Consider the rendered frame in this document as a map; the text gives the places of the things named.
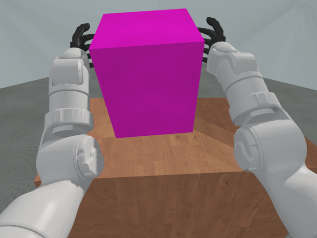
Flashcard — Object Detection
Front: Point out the robot left hand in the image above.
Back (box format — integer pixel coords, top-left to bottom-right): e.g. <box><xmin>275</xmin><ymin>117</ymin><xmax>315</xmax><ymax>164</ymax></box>
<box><xmin>70</xmin><ymin>23</ymin><xmax>95</xmax><ymax>68</ymax></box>

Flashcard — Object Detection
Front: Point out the robot right hand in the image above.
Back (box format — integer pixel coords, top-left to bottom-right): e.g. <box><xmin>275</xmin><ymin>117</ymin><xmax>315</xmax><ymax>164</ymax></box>
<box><xmin>197</xmin><ymin>17</ymin><xmax>226</xmax><ymax>63</ymax></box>

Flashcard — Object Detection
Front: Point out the right robot forearm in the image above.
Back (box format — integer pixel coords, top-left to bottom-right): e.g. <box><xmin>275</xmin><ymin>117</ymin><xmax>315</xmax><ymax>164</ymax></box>
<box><xmin>206</xmin><ymin>42</ymin><xmax>307</xmax><ymax>154</ymax></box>

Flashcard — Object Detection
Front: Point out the left robot forearm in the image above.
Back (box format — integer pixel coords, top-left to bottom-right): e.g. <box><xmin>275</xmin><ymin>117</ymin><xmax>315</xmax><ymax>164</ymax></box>
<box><xmin>36</xmin><ymin>48</ymin><xmax>94</xmax><ymax>168</ymax></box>

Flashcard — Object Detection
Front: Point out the pedestal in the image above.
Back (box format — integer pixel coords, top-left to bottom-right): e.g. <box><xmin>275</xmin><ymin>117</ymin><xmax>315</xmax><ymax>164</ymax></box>
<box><xmin>34</xmin><ymin>98</ymin><xmax>317</xmax><ymax>238</ymax></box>

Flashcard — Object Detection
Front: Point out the carton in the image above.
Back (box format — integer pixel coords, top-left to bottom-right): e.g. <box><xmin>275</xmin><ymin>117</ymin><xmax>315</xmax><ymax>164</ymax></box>
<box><xmin>89</xmin><ymin>8</ymin><xmax>205</xmax><ymax>138</ymax></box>

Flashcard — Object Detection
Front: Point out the left robot upper arm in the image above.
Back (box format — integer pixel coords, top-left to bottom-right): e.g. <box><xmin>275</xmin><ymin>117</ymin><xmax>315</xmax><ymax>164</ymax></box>
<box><xmin>0</xmin><ymin>134</ymin><xmax>105</xmax><ymax>238</ymax></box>

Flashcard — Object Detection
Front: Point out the right robot upper arm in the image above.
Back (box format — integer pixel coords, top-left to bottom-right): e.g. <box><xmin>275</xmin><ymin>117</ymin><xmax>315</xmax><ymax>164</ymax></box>
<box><xmin>233</xmin><ymin>118</ymin><xmax>317</xmax><ymax>238</ymax></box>

